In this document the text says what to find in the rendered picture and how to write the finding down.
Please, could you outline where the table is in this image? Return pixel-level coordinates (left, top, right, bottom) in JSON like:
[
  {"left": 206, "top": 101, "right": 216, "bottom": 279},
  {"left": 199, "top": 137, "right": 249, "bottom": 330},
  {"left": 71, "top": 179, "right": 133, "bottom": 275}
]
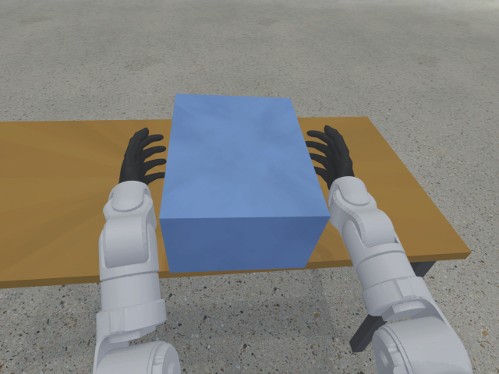
[{"left": 0, "top": 117, "right": 471, "bottom": 353}]

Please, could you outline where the robot right upper arm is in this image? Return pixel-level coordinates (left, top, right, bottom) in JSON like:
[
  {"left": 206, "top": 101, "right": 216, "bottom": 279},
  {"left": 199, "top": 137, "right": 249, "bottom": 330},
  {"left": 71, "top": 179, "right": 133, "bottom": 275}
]
[{"left": 372, "top": 316, "right": 472, "bottom": 374}]

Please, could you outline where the robot right hand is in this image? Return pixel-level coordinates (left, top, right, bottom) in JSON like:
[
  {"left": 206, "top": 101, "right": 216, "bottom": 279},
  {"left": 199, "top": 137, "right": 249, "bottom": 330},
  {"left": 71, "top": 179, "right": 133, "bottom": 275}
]
[{"left": 305, "top": 125, "right": 355, "bottom": 190}]

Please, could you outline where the carton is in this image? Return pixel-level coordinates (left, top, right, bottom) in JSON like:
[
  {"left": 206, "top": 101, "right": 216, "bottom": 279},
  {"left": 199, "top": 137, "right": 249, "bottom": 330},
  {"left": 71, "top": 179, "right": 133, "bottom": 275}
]
[{"left": 159, "top": 93, "right": 331, "bottom": 273}]

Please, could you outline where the left robot forearm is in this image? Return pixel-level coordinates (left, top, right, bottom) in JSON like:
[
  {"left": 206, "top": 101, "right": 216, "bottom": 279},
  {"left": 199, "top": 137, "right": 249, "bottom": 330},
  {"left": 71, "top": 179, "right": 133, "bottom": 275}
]
[{"left": 93, "top": 181, "right": 166, "bottom": 374}]

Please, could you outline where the robot left hand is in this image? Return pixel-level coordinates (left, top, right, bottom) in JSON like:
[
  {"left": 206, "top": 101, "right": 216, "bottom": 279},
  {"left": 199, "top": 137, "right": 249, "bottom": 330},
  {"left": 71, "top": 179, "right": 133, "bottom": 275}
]
[{"left": 119, "top": 128, "right": 167, "bottom": 185}]

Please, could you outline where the robot left upper arm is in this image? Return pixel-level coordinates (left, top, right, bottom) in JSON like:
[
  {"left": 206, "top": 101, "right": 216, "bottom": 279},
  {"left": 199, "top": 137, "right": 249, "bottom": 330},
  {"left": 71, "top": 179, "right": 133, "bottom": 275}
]
[{"left": 95, "top": 340, "right": 181, "bottom": 374}]

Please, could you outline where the right robot forearm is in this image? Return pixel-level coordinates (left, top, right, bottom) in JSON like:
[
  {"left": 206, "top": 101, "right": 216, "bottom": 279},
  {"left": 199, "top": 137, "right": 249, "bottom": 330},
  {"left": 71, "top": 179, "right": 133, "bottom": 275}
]
[{"left": 327, "top": 176, "right": 473, "bottom": 374}]

